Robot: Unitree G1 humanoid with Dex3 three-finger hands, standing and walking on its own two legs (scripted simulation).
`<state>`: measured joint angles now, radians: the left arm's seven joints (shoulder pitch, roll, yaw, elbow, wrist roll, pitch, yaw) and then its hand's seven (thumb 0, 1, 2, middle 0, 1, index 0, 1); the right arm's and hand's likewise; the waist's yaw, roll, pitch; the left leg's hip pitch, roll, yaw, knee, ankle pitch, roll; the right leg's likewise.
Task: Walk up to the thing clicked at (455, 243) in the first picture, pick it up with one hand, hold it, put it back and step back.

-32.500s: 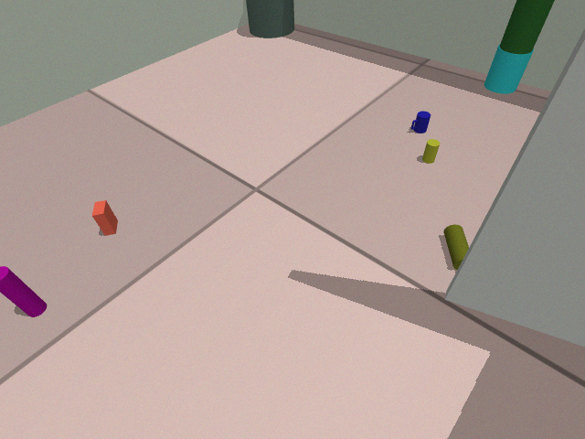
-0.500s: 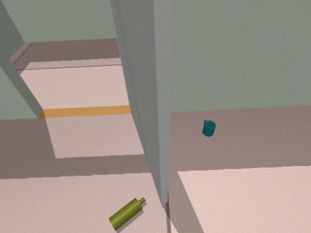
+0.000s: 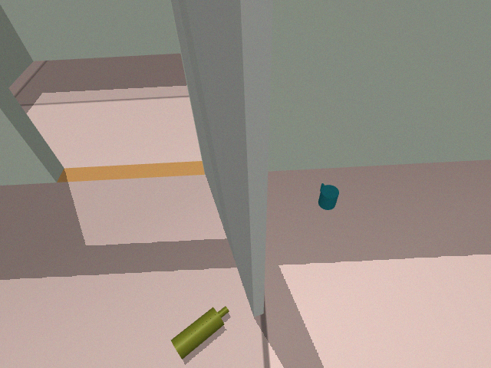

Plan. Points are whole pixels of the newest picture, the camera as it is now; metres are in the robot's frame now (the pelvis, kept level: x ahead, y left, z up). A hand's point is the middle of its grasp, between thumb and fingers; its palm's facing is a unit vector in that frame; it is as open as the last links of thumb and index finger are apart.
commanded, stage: rise first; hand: left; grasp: from above
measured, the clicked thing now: (202, 328) +0.41 +0.22 -0.74
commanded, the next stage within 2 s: none
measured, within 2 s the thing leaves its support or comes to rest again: neither
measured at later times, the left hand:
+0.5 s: hand out of the picture +0.15 +0.26 -0.22, palm faces -0.09 -0.88 -0.46, open 13.6 cm
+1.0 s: hand out of the picture +0.13 +0.27 -0.27, palm faces -0.16 -0.77 -0.62, open 14.0 cm
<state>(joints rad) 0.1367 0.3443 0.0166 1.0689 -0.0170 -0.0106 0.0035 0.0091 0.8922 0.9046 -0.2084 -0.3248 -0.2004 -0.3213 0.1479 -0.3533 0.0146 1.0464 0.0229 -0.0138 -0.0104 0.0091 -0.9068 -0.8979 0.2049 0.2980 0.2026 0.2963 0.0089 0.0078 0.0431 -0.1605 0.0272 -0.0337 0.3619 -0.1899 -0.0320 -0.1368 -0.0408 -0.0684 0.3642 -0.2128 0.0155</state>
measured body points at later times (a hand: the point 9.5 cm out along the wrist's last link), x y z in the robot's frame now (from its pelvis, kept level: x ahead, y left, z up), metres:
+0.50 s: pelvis -0.01 +0.01 -0.06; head +0.07 +0.02 +0.38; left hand +0.15 +0.31 -0.19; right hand +0.10 -0.25 -0.17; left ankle +0.00 +0.14 -0.75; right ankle -0.01 -0.13 -0.75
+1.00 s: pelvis -0.02 +0.02 -0.12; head +0.10 +0.03 +0.31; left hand +0.14 +0.31 -0.24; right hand +0.15 -0.23 -0.23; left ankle +0.00 +0.14 -0.75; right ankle -0.01 -0.13 -0.75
